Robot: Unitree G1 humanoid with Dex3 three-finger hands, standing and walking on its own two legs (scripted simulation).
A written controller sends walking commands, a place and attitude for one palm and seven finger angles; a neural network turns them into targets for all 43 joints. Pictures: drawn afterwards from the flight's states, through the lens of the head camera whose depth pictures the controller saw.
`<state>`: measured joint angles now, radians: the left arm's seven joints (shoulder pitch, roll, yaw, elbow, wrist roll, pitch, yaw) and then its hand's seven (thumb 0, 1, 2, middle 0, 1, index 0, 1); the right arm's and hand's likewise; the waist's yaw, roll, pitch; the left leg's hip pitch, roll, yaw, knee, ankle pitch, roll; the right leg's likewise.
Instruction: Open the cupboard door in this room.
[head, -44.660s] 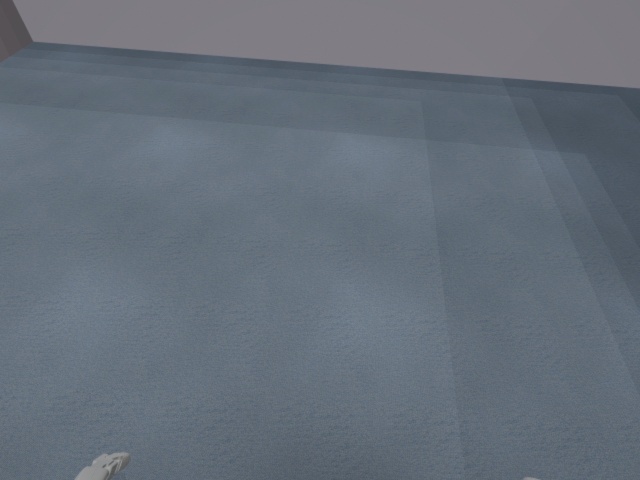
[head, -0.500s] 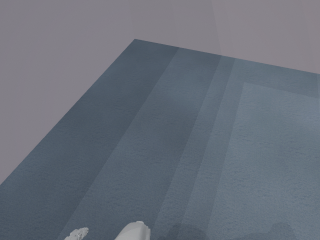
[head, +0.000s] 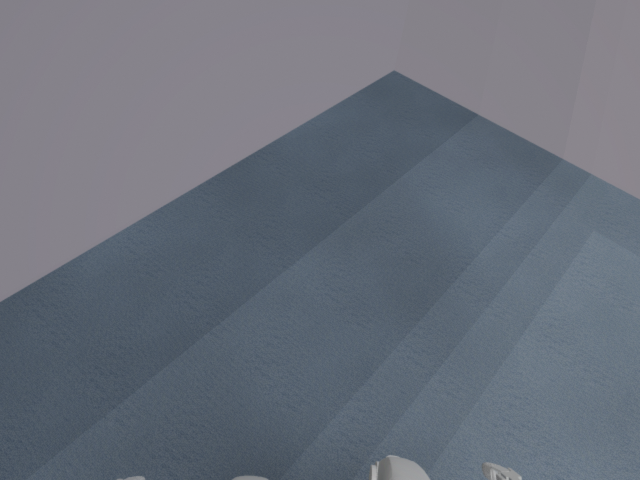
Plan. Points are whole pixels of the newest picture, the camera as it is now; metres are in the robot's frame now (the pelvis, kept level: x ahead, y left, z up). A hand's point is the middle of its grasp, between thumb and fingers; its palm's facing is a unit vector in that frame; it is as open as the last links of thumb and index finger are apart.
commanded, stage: turn to face it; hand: left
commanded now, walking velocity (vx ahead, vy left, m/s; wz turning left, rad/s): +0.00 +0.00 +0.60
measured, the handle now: out of the picture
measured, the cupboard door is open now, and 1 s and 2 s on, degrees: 45 45 45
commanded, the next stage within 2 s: none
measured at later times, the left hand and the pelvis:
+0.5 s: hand out of the picture +0.00 +0.16 -0.16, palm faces +0.32 -0.92 -0.24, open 7.3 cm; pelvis +0.00 -0.04 +0.01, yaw +19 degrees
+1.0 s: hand out of the picture -0.02 +0.20 -0.15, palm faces +0.54 -0.80 -0.28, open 7.4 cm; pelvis +0.00 -0.04 +0.00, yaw +34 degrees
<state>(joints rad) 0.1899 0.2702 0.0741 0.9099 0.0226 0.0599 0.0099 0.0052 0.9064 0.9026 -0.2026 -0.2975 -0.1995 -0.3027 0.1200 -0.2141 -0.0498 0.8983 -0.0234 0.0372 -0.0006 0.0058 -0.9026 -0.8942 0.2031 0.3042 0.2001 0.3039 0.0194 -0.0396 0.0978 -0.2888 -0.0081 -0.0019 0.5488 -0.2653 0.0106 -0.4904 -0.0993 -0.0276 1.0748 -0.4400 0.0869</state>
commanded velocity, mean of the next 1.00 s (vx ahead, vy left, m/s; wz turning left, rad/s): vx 0.00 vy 0.00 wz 0.60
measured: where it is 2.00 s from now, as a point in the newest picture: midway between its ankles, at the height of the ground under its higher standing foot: outside the picture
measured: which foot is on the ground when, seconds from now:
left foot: down 0.00-0.16, up 0.18-0.56, down 0.58-1.00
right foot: up 0.00-0.14, down 0.16-0.58, up 0.60-1.00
